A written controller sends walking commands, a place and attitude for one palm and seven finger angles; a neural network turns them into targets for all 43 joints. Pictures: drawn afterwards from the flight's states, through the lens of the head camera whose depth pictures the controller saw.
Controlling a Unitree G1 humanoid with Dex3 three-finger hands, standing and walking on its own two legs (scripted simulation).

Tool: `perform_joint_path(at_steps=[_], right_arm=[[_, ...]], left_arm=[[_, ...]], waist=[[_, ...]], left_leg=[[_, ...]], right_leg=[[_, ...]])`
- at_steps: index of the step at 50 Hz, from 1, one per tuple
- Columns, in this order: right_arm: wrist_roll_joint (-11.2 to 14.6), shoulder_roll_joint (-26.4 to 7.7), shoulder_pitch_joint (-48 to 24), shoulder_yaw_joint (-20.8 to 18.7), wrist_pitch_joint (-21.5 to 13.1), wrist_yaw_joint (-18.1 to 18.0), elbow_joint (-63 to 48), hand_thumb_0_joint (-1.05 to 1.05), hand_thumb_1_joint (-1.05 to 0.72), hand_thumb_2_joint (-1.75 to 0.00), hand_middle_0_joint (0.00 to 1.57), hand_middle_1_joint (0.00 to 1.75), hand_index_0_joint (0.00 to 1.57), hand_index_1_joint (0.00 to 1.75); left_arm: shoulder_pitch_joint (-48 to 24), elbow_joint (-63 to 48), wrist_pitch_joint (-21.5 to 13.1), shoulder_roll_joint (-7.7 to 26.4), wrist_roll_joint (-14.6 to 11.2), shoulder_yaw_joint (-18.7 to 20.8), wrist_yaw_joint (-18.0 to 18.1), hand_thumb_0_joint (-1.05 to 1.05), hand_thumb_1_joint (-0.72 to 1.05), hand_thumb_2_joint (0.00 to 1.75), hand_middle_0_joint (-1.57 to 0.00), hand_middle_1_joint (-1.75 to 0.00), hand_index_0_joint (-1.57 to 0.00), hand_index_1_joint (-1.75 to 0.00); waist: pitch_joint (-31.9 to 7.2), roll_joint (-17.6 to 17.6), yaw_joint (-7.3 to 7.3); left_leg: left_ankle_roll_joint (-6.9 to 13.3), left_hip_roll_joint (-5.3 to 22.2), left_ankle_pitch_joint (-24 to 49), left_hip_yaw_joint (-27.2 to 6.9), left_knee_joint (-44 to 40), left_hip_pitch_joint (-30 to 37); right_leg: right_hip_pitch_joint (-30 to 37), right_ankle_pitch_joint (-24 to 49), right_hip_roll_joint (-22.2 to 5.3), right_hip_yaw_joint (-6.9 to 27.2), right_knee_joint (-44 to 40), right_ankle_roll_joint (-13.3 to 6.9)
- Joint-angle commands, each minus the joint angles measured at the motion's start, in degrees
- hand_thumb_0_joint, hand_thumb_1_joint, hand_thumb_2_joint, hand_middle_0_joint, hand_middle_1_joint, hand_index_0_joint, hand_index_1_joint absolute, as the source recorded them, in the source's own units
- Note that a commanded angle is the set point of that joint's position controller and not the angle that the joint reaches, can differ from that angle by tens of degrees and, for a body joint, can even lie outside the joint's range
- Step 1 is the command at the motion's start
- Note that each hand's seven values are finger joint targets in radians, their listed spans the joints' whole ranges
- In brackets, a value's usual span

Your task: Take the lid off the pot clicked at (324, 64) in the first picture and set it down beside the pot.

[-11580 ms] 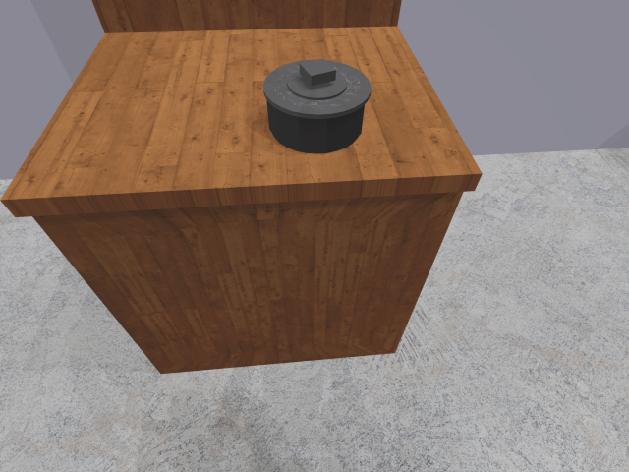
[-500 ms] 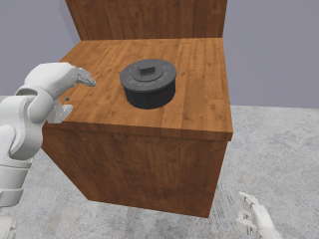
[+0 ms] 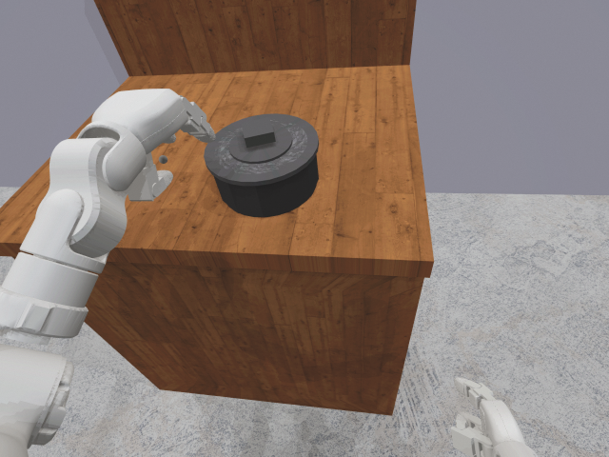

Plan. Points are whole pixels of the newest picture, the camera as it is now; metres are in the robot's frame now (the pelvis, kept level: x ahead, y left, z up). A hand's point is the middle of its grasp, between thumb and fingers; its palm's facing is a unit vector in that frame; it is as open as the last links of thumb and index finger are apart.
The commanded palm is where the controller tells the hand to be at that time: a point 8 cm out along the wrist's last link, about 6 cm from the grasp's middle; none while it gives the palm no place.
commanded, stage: move the open hand above the knob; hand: left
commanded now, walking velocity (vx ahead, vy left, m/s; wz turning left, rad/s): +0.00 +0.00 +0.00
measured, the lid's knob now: (258, 132) +0.55 +0.12 +0.16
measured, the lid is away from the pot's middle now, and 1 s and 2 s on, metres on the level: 0.00 0.00 0.00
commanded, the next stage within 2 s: lower the open fingers around the knob in 1.74 s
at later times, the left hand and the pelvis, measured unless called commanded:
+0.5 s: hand (212, 134) +0.45 +0.15 +0.22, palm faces -0.17 -0.02 -0.99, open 9.8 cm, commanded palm +0.43 +0.16 +0.29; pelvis +0.02 +0.00 +0.00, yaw +0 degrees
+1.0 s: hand (251, 96) +0.52 +0.11 +0.23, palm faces -0.23 -0.02 -0.97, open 9.8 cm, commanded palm +0.50 +0.12 +0.29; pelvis +0.03 +0.00 +0.00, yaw -1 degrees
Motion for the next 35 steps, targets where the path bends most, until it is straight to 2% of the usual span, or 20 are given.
perform_joint_path(at_steps=[1,2,6,8,10,11,12,14,16,18,21,22,23,24,26,27,30,31,33,35], right_arm=[[0.6,-5.6,-7.9,-2.6,-1.7,0.7,-9.3,0.00,-0.90,-0.90,0.20,0.30,0.20,0.30],[0.4,-5.2,-8.3,-2.3,-1.6,0.9,-9.8,0.00,-0.90,-0.90,0.20,0.30,0.20,0.30],[0.6,-5.3,-9.3,-2.6,-1.4,0.8,-10.6,0.00,-0.90,-0.90,0.20,0.30,0.20,0.30],[0.3,-5.2,-8.6,-2.4,-1.6,0.4,-9.2,0.00,-0.90,-0.90,0.20,0.30,0.20,0.30],[0.3,-5.1,-7.8,-2.1,-1.5,0.1,-8.2,0.00,-0.90,-0.90,0.20,0.30,0.20,0.30],[0.3,-5.7,-7.1,-2.5,-1.4,0.2,-8.1,0.00,-0.90,-0.90,0.20,0.30,0.20,0.30],[0.0,-5.1,-6.6,-2.2,-1.7,0.2,-8.0,0.00,-0.90,-0.90,0.20,0.30,0.20,0.30],[0.4,-4.9,-6.5,-2.1,-1.2,0.2,-7.7,0.00,-0.90,-0.90,0.20,0.30,0.20,0.30],[0.7,-5.5,-6.3,-2.7,-0.7,0.6,-8.1,0.00,-0.90,-0.90,0.20,0.30,0.20,0.30],[0.7,-4.8,-7.0,-2.5,-0.5,1.0,-8.7,0.00,-0.90,-0.90,0.20,0.30,0.20,0.30],[0.7,-5.5,-6.4,-2.8,0.2,0.7,-8.5,0.00,-0.90,-0.90,0.20,0.30,0.20,0.30],[0.5,-5.2,-5.5,-2.5,-0.2,0.6,-8.1,0.00,-0.90,-0.90,0.20,0.30,0.20,0.30],[0.5,-5.2,-5.7,-2.4,-0.5,0.2,-7.7,0.00,-0.90,-0.90,0.20,0.30,0.20,0.30],[0.4,-5.3,-4.9,-2.4,-0.6,0.0,-7.1,0.00,-0.90,-0.90,0.20,0.30,0.20,0.30],[0.3,-5.6,-4.2,-2.8,-0.9,-0.1,-6.8,0.00,-0.90,-0.90,0.20,0.30,0.20,0.30],[0.1,-4.9,-3.3,-2.6,-1.2,0.0,-6.4,0.00,-0.90,-0.90,0.20,0.30,0.20,0.30],[0.6,-5.2,-2.0,-2.5,-0.8,-0.1,-5.2,0.00,-0.90,-0.90,0.20,0.30,0.20,0.30],[0.8,-5.8,-1.3,-2.9,-0.5,0.0,-5.1,0.00,-0.90,-0.90,0.20,0.30,0.20,0.30],[0.7,-5.6,-1.7,-2.8,-0.3,0.1,-5.4,0.00,-0.90,-0.90,0.20,0.30,0.20,0.30],[0.5,-5.5,-1.4,-3.0,-0.3,0.1,-5.5,0.00,-0.90,-0.90,0.20,0.30,0.20,0.30]], left_arm=[[-22.1,-1.7,2.2,9.7,0.4,7.1,1.8,0.00,-0.38,1.74,-0.89,-0.08,-0.89,-0.08],[-23.7,-3.3,2.3,9.6,1.4,6.3,1.4,0.00,-0.38,1.74,-0.89,-0.08,-0.89,-0.08],[-29.9,-8.7,2.4,9.0,0.7,4.9,1.7,0.00,-0.38,1.74,-0.89,-0.08,-0.89,-0.08],[-36.8,-6.6,2.7,13.2,3.0,7.1,2.0,0.00,-0.38,1.74,-0.89,-0.08,-0.89,-0.08],[-40.1,-2.9,3.2,13.8,3.3,7.3,2.4,0.00,-0.38,1.74,-0.89,-0.08,-0.89,-0.08],[-38.2,-1.7,3.1,14.1,2.3,8.1,2.6,0.00,-0.38,1.74,-0.89,-0.08,-0.89,-0.08],[-40.5,-1.5,3.1,15.5,3.7,9.0,2.5,0.00,-0.38,1.74,-0.89,-0.08,-0.89,-0.08],[-37.1,5.5,3.9,10.1,3.2,5.0,2.0,0.00,-0.38,1.74,-0.89,-0.08,-0.89,-0.08],[-33.4,6.2,4.0,6.6,1.9,2.9,1.5,0.00,-0.38,1.74,-0.89,-0.08,-0.89,-0.08],[-37.2,4.7,4.4,3.2,3.1,-0.6,0.9,0.00,-0.38,1.74,-0.89,-0.08,-0.89,-0.08],[-40.3,5.0,4.8,4.2,2.8,-0.5,1.1,0.00,-0.38,1.74,-0.89,-0.08,-0.89,-0.08],[-46.3,4.0,4.6,8.5,4.4,2.2,1.3,0.00,-0.38,1.74,-0.89,-0.08,-0.89,-0.08],[-47.9,7.0,4.7,8.4,4.7,1.8,1.3,0.00,-0.38,1.74,-0.89,-0.08,-0.89,-0.08],[-50.5,6.9,4.7,11.1,4.8,3.8,1.6,0.00,-0.38,1.74,-0.89,-0.08,-0.89,-0.08],[-51.6,7.5,4.5,10.0,3.8,3.0,1.8,0.00,-0.38,1.74,-0.89,-0.08,-0.89,-0.08],[-54.0,8.8,4.5,10.0,4.9,3.1,1.7,0.00,-0.38,1.74,-0.89,-0.08,-0.89,-0.08],[-49.1,21.1,5.6,4.5,4.7,-0.5,1.1,0.00,-0.38,1.74,-0.89,-0.08,-0.89,-0.08],[-46.3,23.7,5.7,1.8,3.6,-2.4,1.0,0.00,-0.38,1.74,-0.89,-0.08,-0.89,-0.08],[-50.2,23.2,5.5,1.8,5.2,-3.1,0.8,0.00,-0.38,1.74,-0.89,-0.08,-0.89,-0.08],[-55.5,19.7,5.2,1.7,5.6,-3.6,1.0,0.00,-0.38,1.74,-0.89,-0.08,-0.89,-0.08]], waist=[[-16.4,-7.5,-0.53],[-17.9,-8.7,-0.08],[-21.8,-5.6,-1.30],[-23.3,-5.5,-1.24],[-21.6,-6.0,-1.35],[-22.1,-5.0,-1.43],[-24.3,-6.3,-0.72],[-20.5,-8.3,-1.18],[-21.1,-7.6,-1.65],[-21.8,-8.0,-2.00],[-22.3,-7.4,-3.15],[-24.4,-7.9,-2.96],[-23.1,-8.5,-3.33],[-24.4,-8.0,-3.03],[-26.7,-5.5,-3.47],[-28.1,-6.7,-3.28],[-20.6,-10.4,-3.84],[-19.2,-9.6,-4.40],[-20.3,-10.7,-4.53],[-23.5,-8.7,-4.82]], left_leg=[[1.1,-1.1,9.4,0.1,-0.8,10.5],[1.2,-1.4,9.3,0.5,-1.1,10.2],[1.7,-1.5,11.7,-0.2,0.3,13.7],[1.6,-1.6,12.2,-0.3,0.0,13.5],[1.3,-1.6,10.8,-0.7,-0.7,12.4],[1.4,-1.5,11.9,-0.9,0.0,13.1],[1.5,-1.8,13.2,-0.7,-0.3,12.8],[1.4,-1.7,12.2,-0.1,-0.4,10.7],[1.5,-1.6,13.8,0.0,0.5,11.9],[1.5,-1.8,13.3,0.1,0.2,12.2],[1.8,-1.7,12.7,-0.1,0.8,13.0],[1.9,-2.1,12.7,-0.1,0.4,12.8],[2.0,-2.1,11.9,-0.1,0.4,12.2],[2.1,-2.2,12.7,-0.3,0.3,12.5],[2.1,-2.1,15.5,-0.8,1.1,14.5],[2.1,-2.4,16.2,-0.9,0.8,14.3],[1.8,-2.0,12.7,-0.3,-0.3,10.8],[1.8,-1.9,12.7,-0.4,-0.1,10.7],[1.8,-1.9,10.9,0.2,-0.5,10.5],[2.0,-2.1,12.4,-0.2,-0.2,12.4]], right_leg=[[0.2,13.8,2.0,-1.1,-4.4,-1.6],[1.3,14.0,1.7,-1.0,-4.4,-1.4],[1.2,15.7,2.0,-0.7,-3.5,-1.7],[1.7,16.0,2.1,-0.4,-3.3,-1.8],[1.0,14.7,2.2,-0.8,-3.5,-1.9],[1.1,15.8,2.2,-0.7,-3.5,-2.2],[3.1,17.5,2.1,-0.4,-3.3,-2.0],[1.4,17.5,1.9,-0.8,-3.1,-1.8],[1.3,19.4,1.8,-0.9,-3.0,-1.9],[0.6,18.4,1.9,-1.2,-2.9,-1.8],[0.2,18.6,2.0,-1.0,-3.2,-1.9],[1.7,19.1,2.1,-0.6,-3.4,-1.8],[1.0,18.9,2.2,-0.5,-3.3,-1.8],[2.1,20.0,2.2,-0.3,-3.2,-1.8],[2.3,21.8,2.2,-0.4,-2.8,-2.2],[3.2,22.5,2.3,-0.2,-2.7,-2.0],[-0.1,19.9,2.5,-1.1,-3.3,-1.8],[-0.9,20.0,2.4,-1.4,-3.6,-2.0],[-0.7,19.0,2.4,-1.0,-3.6,-1.7],[-0.1,20.2,2.4,-0.8,-3.4,-1.9]])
